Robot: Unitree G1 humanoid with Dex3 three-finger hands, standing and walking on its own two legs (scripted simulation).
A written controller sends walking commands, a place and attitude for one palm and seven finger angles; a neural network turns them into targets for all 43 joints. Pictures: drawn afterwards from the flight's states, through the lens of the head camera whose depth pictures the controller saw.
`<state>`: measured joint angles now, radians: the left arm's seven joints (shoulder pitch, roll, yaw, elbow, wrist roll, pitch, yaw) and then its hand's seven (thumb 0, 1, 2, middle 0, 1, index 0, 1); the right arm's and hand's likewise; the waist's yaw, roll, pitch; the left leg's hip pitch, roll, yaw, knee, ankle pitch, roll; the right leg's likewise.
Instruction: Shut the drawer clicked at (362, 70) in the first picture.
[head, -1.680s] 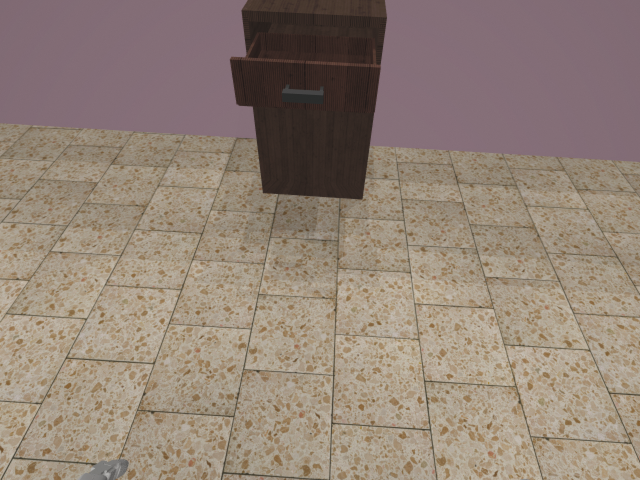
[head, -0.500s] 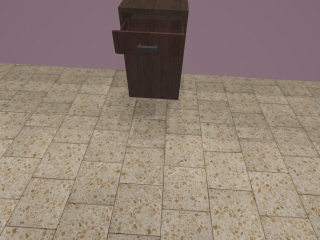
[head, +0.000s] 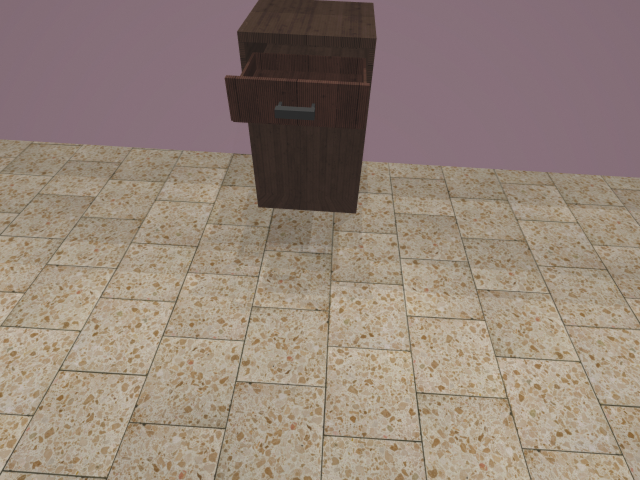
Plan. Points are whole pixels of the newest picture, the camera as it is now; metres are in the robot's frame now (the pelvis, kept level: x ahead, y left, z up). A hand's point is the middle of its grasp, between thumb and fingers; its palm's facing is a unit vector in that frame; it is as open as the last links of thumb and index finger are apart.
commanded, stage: walk to a spot facing it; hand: left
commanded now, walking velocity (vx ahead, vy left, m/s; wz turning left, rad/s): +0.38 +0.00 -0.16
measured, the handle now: (295, 109) +1.14 +0.15 -0.08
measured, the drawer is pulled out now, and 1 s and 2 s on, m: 0.30 0.30 0.30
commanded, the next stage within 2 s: take the last steps up to it in 1.14 s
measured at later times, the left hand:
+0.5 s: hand (241, 414) +0.27 +0.15 -0.19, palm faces -0.12 -0.97 -0.20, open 7.3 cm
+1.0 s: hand (242, 391) +0.31 +0.16 -0.20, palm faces +0.06 -0.99 -0.12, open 7.3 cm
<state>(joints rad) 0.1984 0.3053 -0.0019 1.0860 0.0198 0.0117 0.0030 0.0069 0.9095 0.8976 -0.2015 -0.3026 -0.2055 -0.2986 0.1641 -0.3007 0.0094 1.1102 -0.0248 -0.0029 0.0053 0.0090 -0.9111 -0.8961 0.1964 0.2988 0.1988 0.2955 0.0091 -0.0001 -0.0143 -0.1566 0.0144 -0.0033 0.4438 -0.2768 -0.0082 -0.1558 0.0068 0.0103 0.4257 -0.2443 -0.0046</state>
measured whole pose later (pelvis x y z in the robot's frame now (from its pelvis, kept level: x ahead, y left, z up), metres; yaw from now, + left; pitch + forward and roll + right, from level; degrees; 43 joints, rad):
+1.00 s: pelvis +0.37 -0.01 -0.02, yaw -2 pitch -2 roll -2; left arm 0.40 0.17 0.05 1.12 0.03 -0.03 0.00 0.01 0.91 0.90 -0.20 -0.30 -0.20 -0.30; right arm 0.16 -0.15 -0.05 0.99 -0.03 -0.08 0.02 0.01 -0.92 -0.90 0.19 0.30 0.20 0.29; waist 0.03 -0.04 0.04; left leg -0.38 0.08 0.15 0.66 -0.25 0.06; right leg -0.19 -0.06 -0.12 0.85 -0.48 -0.01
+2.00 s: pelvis +0.69 +0.00 -0.01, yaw -1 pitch -2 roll -2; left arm 0.39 0.17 0.06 1.14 0.03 0.00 0.00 0.01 0.92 0.90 -0.20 -0.30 -0.20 -0.30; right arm 0.21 -0.17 -0.05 1.00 -0.03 -0.06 0.01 0.01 -0.92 -0.90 0.19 0.30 0.19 0.29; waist 0.03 -0.05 0.04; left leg -0.32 0.06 0.15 0.61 -0.26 0.06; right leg -0.28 -0.10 -0.13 0.95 -0.47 0.00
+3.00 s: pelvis +0.75 +0.01 +0.00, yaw +0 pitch -2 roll +0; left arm 0.29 0.21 0.07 1.07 0.03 0.06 0.03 0.01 0.91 0.90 -0.20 -0.30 -0.20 -0.30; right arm 0.31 -0.14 -0.02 1.05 -0.03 0.01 -0.02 0.01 -0.92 -0.90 0.19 0.30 0.19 0.29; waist 0.01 -0.04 -0.02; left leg -0.16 0.02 0.04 0.44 -0.25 0.00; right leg -0.43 -0.01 0.01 0.80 -0.29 0.01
